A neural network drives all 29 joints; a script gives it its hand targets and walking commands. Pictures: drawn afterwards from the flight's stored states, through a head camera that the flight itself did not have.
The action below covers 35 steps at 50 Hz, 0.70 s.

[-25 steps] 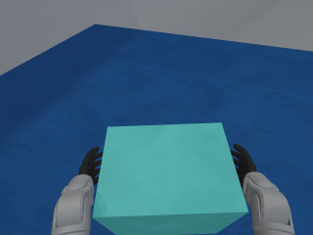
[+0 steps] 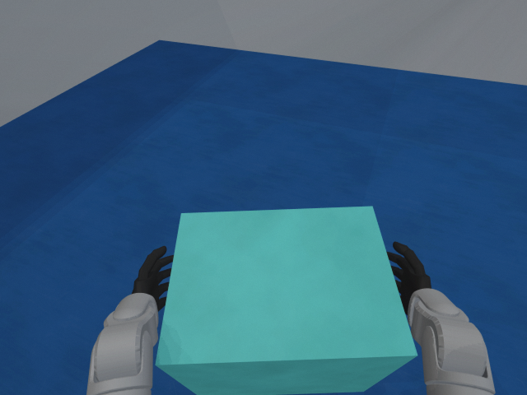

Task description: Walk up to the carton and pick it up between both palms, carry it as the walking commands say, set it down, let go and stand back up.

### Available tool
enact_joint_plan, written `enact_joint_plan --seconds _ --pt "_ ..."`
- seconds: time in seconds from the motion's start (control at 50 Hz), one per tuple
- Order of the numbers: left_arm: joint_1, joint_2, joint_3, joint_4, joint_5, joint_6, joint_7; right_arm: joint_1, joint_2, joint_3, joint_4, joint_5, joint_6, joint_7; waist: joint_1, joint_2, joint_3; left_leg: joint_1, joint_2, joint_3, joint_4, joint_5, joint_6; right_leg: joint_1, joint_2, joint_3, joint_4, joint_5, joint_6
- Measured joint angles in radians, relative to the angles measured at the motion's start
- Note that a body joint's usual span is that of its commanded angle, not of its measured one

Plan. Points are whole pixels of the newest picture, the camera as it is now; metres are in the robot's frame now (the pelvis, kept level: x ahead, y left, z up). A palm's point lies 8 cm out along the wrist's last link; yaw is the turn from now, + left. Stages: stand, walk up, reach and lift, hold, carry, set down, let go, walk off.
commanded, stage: carry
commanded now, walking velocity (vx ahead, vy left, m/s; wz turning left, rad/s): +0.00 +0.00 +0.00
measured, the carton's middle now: (279, 309) +0.28 +0.00 -0.04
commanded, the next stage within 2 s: hold in 0.46 s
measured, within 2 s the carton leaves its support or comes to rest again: neither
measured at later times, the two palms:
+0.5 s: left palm (147, 301) +0.26 +0.20 +0.04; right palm (412, 297) +0.26 -0.19 +0.04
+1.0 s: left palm (126, 286) +0.28 +0.23 +0.06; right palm (396, 301) +0.25 -0.16 +0.06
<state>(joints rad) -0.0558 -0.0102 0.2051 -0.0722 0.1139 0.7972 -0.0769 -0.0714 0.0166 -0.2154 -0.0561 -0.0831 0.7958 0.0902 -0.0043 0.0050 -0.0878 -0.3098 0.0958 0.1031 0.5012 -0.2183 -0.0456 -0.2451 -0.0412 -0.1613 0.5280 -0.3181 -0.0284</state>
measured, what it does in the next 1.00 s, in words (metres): stands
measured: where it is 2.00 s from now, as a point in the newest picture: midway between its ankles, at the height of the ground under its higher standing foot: outside the picture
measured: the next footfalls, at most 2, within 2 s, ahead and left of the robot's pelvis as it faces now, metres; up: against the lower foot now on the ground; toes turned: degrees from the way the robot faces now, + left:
none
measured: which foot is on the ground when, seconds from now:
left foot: down 0.00-1.00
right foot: down 0.00-1.00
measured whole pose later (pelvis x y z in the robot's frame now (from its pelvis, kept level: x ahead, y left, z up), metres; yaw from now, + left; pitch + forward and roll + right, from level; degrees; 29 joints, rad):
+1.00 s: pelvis -0.02 +0.04 +0.01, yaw -8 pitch -13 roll +0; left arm -0.27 -0.02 0.35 0.29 0.24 0.69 -0.15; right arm -0.24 0.05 -0.28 0.28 -0.22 0.66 0.10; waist 0.07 0.01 0.09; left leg 0.05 -0.01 -0.08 0.38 -0.20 -0.02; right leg 0.08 -0.01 0.03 0.36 -0.21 0.01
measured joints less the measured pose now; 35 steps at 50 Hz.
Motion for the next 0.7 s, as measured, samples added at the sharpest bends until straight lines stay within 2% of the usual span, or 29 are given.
enact_joint_plan --seconds 0.46,0.52,0.56,0.62,0.7 --pt "-0.002 0.0 0.001 0.012 0.005 -0.012 -0.002 -0.002 0.001 0.001 0.011 -0.005 -0.011 0.0 0.0 0.0 0.004 0.006 0.002 0.007 -0.006 0.004 0.001 0.004 -0.003 -0.002 -0.003 0.003 0.002" --pt "-0.038 0.025 -0.004 0.11 0.027 -0.053 -0.01 -0.038 -0.004 0.013 0.103 -0.036 -0.05 -0.004 0.024 -0.005 0.1 0.126 -0.021 -0.019 -0.068 0.016 0.017 0.109 0.011 0.038 -0.061 0.045 0.001" --pt "-0.043 0.038 0.0 0.146 0.037 -0.084 -0.018 -0.054 0.001 0.023 0.143 -0.052 -0.075 -0.008 0.052 0.004 0.137 0.186 -0.04 -0.08 -0.11 0.038 0.033 0.158 0.029 0.072 -0.104 0.057 0.0" --pt "-0.058 0.047 0.025 0.158 0.037 -0.117 -0.043 -0.07 0.018 0.028 0.153 -0.057 -0.108 -0.022 0.1 0.018 0.16 0.241 -0.053 -0.147 -0.149 0.063 0.036 0.202 0.051 0.126 -0.159 0.091 0.001" --pt "-0.106 0.063 0.065 0.217 0.037 -0.136 -0.069 -0.106 0.053 0.016 0.186 -0.086 -0.123 -0.043 0.105 0.035 0.152 0.288 -0.06 -0.196 -0.181 0.039 0.009 0.249 0.059 0.145 -0.207 0.118 0.009"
